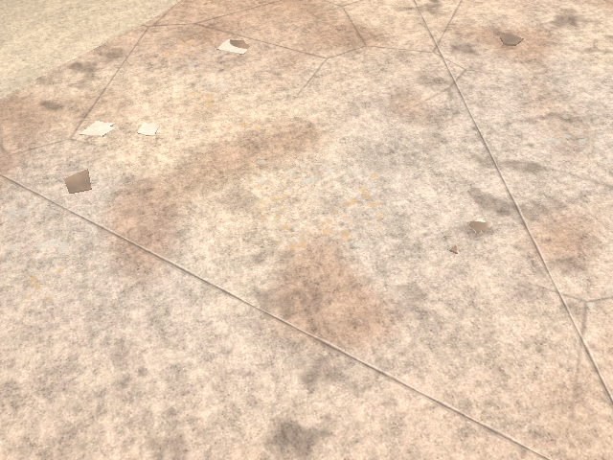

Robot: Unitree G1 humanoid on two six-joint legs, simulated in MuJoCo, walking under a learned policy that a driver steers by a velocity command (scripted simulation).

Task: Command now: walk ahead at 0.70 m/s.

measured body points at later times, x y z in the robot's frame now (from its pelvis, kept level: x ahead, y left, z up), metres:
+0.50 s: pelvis +0.31 -0.03 -0.03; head +0.36 -0.03 +0.42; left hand +0.20 +0.21 -0.16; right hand +0.57 -0.24 -0.10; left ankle +0.49 +0.06 -0.73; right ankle +0.06 -0.13 -0.73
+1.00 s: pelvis +0.74 -0.03 -0.04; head +0.78 -0.04 +0.41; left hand +0.96 +0.19 -0.14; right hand +0.74 -0.30 -0.17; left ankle +0.55 +0.09 -0.63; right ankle +0.90 -0.08 -0.74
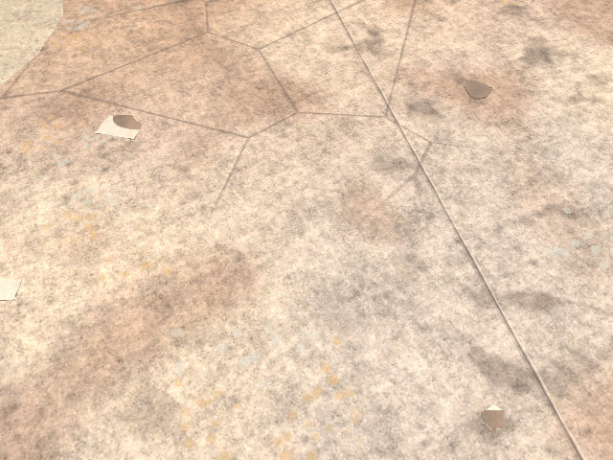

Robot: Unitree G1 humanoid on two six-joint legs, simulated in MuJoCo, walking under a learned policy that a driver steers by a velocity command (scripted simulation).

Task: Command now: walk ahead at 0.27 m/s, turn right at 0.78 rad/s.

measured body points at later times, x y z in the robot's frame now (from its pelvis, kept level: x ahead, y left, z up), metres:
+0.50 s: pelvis +0.18 +0.07 +0.03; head +0.21 +0.05 +0.47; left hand +0.47 +0.26 -0.05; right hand +0.23 -0.27 -0.05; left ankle +0.32 +0.14 -0.70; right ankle +0.16 -0.02 -0.69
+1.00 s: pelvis +0.18 +0.06 +0.02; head +0.18 +0.00 +0.47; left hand +0.51 +0.09 -0.04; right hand +0.02 -0.24 -0.09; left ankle +0.31 +0.15 -0.67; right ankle +0.10 +0.00 -0.70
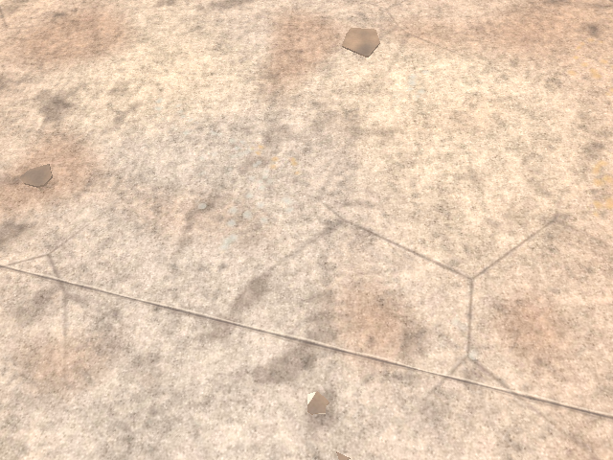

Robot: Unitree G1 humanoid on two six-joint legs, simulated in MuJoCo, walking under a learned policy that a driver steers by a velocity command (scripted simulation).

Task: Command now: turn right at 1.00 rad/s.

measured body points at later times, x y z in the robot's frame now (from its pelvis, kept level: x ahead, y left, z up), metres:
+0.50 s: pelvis +0.09 +0.02 +0.00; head +0.09 +0.03 +0.45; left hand +0.28 +0.24 -0.10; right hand +0.14 -0.28 -0.09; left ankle +0.08 +0.13 -0.73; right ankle +0.01 -0.10 -0.70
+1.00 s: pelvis +0.40 -0.05 +0.01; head +0.42 -0.05 +0.46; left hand +0.51 +0.22 -0.10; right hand +0.48 -0.34 -0.11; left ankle +0.32 +0.06 -0.63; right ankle +0.38 -0.17 -0.73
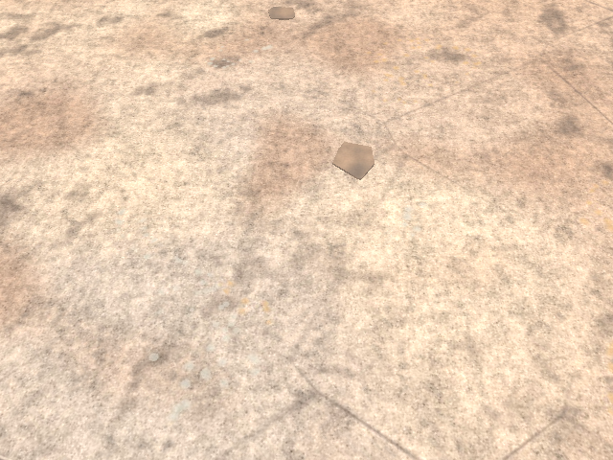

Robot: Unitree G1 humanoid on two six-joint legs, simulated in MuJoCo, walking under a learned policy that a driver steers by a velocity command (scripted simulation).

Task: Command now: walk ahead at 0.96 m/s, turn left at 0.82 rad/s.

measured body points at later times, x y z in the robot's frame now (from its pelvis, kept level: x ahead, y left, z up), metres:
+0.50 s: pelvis +0.44 +0.10 -0.01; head +0.47 +0.11 +0.44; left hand +0.53 +0.40 -0.08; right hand +0.56 -0.16 -0.13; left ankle +0.39 +0.09 -0.73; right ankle +0.58 -0.05 -0.65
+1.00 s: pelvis +0.79 +0.22 +0.00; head +0.81 +0.29 +0.45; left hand +0.60 +0.48 -0.12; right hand +1.15 +0.25 -0.06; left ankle +0.77 +0.39 -0.68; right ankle +0.87 +0.14 -0.73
